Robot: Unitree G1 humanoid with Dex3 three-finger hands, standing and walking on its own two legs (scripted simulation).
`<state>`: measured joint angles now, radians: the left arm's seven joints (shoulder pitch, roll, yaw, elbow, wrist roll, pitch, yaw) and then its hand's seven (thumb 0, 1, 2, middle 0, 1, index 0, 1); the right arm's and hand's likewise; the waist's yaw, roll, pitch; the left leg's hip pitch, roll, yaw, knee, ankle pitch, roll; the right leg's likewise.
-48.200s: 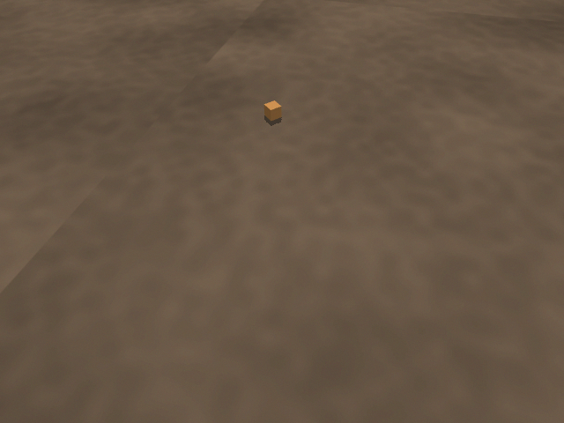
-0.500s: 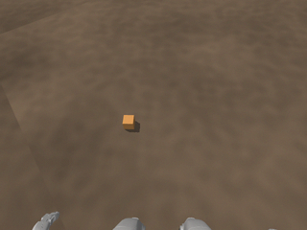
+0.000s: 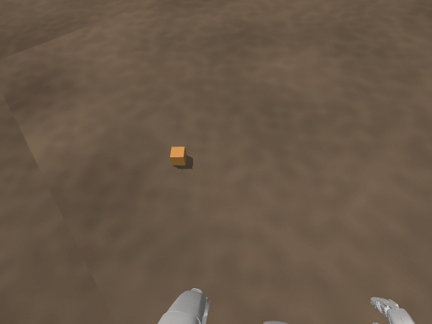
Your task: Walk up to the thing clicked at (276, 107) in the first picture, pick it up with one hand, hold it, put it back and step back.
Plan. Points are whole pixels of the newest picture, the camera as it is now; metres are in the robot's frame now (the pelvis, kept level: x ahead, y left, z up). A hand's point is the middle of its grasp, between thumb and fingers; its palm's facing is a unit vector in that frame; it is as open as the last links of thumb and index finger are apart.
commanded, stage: step back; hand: left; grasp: from above
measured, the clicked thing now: (178, 156) +1.03 +0.31 -0.72
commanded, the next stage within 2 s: stand in 1.08 s
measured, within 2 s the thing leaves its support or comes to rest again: neither
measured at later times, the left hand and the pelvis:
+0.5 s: hand out of the picture -0.03 +0.28 -0.14, palm faces +0.09 -0.92 -0.39, open 7.4 cm; pelvis -0.05 +0.00 +0.00, yaw +5 degrees
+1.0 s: hand out of the picture +0.05 +0.30 -0.14, palm faces +0.08 -0.93 -0.35, open 7.4 cm; pelvis -0.01 +0.03 +0.01, yaw +5 degrees
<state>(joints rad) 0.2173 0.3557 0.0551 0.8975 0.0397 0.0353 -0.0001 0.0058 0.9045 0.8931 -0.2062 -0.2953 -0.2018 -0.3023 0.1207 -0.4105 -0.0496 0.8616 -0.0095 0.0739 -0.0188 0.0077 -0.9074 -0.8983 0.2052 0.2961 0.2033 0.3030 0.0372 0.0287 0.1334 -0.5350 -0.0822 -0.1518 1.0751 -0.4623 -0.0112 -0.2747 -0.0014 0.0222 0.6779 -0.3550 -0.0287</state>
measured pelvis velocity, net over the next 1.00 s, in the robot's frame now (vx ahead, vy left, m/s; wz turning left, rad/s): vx -0.01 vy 0.03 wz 0.08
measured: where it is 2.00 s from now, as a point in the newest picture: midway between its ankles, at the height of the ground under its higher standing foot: outside the picture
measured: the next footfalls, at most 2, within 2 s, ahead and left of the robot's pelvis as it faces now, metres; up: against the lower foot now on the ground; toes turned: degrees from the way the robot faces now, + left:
left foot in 0.22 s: -0.02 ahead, +0.15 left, +0.00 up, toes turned +5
left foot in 0.72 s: +0.05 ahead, +0.17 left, +0.00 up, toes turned +7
